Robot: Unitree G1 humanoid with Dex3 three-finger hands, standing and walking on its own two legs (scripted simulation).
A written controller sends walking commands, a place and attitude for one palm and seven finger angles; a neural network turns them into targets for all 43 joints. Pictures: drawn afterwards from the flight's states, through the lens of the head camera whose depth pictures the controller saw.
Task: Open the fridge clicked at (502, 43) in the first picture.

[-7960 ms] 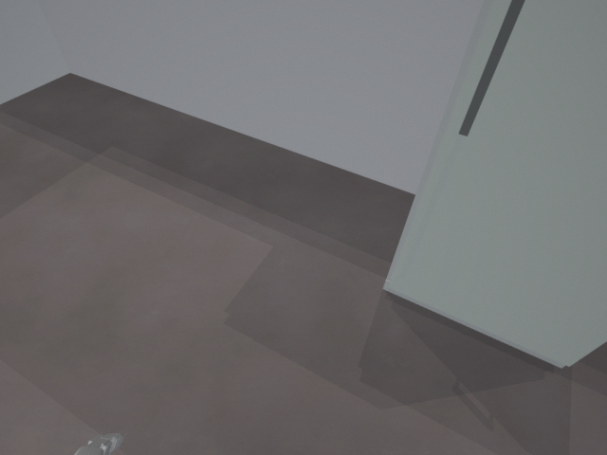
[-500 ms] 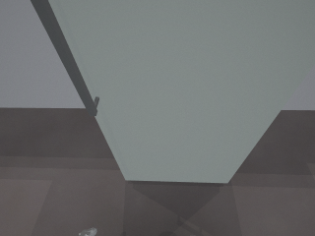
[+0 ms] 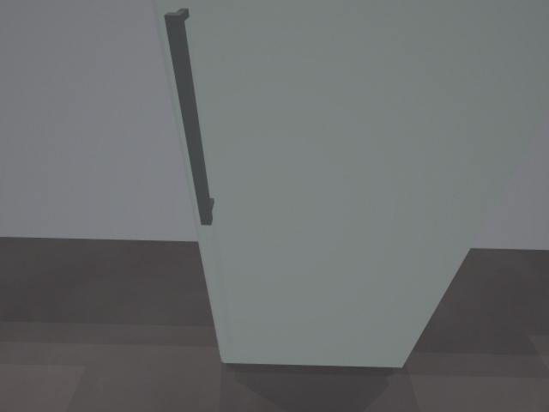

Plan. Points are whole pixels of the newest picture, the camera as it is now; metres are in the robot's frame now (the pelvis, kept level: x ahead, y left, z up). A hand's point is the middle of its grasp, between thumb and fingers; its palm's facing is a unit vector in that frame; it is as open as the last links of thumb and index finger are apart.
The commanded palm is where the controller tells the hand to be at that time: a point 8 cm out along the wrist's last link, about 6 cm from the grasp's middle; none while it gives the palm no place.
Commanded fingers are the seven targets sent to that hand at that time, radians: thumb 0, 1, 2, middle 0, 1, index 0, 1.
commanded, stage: come to a stop and stand still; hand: left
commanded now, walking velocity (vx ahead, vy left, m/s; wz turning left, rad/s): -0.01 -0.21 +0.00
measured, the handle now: (196, 133) +0.47 +0.17 +0.22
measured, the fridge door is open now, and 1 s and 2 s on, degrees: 0 0 0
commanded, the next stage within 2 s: look again from close up in 0.84 s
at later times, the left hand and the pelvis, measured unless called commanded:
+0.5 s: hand out of the picture +0.00 +0.17 -0.17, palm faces +0.04 -0.98 -0.19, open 7.3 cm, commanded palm none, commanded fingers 0.00 0.90 0.90 -0.20 -0.30 -0.20 -0.30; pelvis -0.03 -0.01 +0.01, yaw +0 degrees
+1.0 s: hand out of the picture -0.07 +0.16 -0.16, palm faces +0.06 -0.98 -0.17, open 7.4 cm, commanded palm none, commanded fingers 0.00 0.90 0.90 -0.20 -0.30 -0.20 -0.30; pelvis -0.02 +0.01 +0.01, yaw +0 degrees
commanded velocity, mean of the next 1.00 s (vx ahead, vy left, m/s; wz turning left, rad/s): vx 0.02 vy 0.00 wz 0.00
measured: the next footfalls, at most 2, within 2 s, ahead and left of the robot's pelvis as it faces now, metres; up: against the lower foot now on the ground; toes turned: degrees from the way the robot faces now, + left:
none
